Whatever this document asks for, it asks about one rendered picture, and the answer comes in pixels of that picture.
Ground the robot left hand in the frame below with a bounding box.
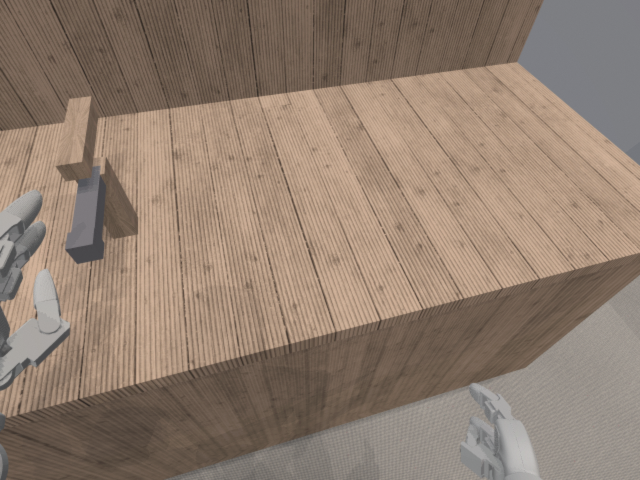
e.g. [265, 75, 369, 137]
[0, 190, 70, 391]

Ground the tap lever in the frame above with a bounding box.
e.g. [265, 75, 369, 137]
[65, 166, 106, 264]

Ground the counter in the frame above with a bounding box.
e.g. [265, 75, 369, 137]
[0, 0, 640, 480]

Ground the robot right hand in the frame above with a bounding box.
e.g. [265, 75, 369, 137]
[461, 383, 541, 480]

